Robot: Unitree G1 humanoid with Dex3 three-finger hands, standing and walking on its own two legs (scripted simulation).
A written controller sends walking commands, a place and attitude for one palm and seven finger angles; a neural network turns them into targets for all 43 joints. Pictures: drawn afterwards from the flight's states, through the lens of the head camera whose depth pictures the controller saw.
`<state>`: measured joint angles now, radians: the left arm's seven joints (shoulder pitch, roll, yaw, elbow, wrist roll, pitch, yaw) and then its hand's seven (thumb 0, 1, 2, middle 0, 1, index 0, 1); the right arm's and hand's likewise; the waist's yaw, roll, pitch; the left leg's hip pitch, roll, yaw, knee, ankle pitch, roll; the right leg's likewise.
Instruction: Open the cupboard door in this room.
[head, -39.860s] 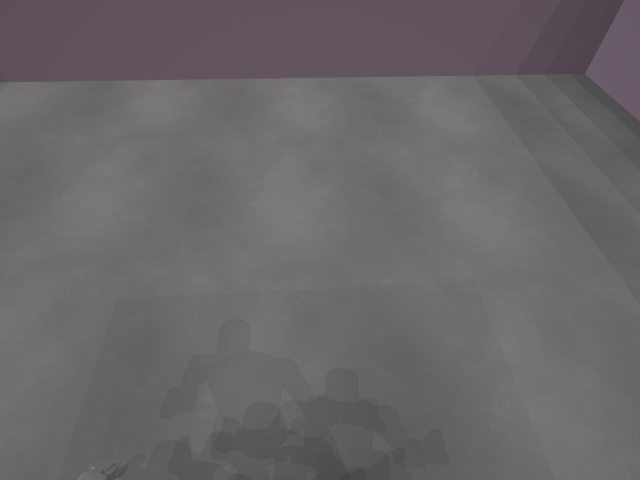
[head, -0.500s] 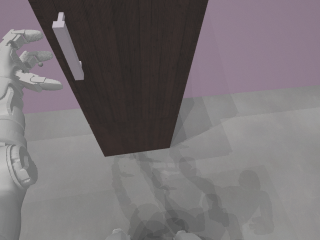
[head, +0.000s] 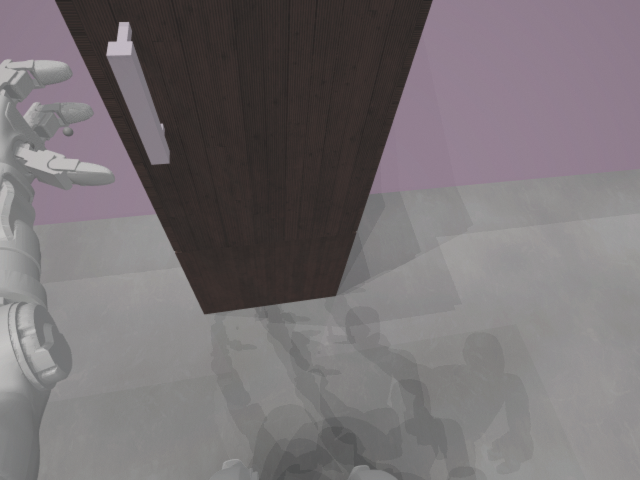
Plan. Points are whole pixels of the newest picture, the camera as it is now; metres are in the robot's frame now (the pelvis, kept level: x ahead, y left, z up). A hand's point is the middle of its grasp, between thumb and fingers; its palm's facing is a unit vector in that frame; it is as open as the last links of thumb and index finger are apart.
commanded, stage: move the hooked fingers beside the handle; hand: left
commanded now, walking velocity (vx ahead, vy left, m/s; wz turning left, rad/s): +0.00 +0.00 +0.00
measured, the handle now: (144, 99) +0.55 +0.18 +0.12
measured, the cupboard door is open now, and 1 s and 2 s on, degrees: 0 0 0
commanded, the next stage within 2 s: slide the fingers in behind the handle in 0.38 s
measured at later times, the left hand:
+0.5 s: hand (88, 128) +0.50 +0.23 +0.13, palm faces +0.10 -0.99 +0.00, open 14.0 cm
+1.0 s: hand (107, 127) +0.50 +0.21 +0.13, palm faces +0.10 -0.99 +0.01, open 14.1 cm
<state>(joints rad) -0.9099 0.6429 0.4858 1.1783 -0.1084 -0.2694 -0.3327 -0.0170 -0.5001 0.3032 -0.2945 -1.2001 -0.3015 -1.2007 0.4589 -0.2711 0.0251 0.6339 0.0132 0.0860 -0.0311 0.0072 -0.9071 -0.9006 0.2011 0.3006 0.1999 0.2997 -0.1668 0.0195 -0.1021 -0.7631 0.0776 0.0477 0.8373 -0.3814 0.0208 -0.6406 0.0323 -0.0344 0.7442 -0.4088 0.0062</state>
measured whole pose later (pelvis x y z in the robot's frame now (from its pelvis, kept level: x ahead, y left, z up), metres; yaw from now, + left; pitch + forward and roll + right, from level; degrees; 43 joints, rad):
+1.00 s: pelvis -0.01 -0.01 +0.00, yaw +1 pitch +17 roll -3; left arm -0.97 0.57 0.41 1.21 -0.10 -0.27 -0.22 -0.02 -0.50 0.30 -0.29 -1.20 -0.28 -1.20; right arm 0.44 -0.27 0.02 0.66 0.01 0.06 -0.02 0.01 -0.91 -0.90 0.20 0.30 0.20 0.30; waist -0.17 0.03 -0.10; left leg -0.78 0.07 0.02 0.85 -0.37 0.01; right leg -0.66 0.03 -0.06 0.77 -0.42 -0.01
